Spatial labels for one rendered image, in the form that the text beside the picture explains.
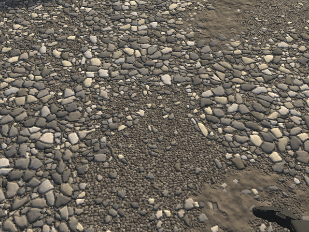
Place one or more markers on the robot right hand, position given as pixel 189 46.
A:
pixel 282 217

